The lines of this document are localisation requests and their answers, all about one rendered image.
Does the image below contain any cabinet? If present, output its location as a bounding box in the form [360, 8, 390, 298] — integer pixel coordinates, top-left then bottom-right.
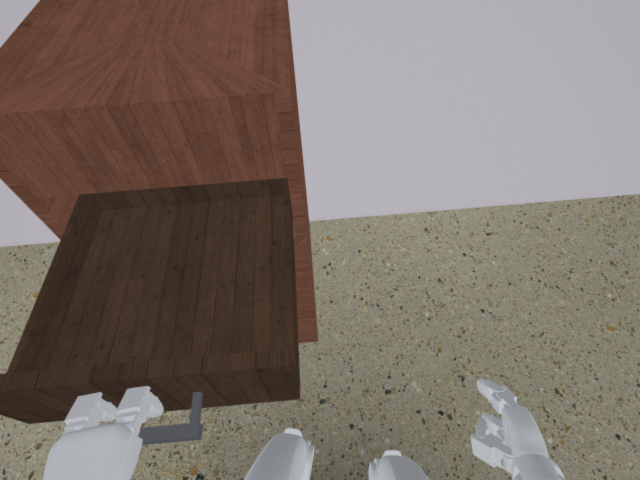
[0, 0, 318, 343]

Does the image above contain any handle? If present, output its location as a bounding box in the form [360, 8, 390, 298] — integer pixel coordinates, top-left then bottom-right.
[138, 392, 203, 445]

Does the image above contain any right robot hand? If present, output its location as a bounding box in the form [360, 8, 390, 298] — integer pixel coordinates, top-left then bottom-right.
[470, 379, 549, 474]

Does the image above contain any left robot hand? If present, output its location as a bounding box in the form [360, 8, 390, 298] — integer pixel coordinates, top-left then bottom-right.
[43, 386, 164, 480]

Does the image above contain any robot left shin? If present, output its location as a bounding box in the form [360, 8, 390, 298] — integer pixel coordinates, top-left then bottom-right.
[284, 428, 303, 438]

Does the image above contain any right robot forearm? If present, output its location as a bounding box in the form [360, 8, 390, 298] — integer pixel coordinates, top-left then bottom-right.
[511, 453, 566, 480]

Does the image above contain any drawer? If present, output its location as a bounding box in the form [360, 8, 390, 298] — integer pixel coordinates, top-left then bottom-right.
[0, 178, 300, 424]

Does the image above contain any robot right thigh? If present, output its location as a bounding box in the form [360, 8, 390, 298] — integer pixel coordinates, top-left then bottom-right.
[368, 455, 429, 480]

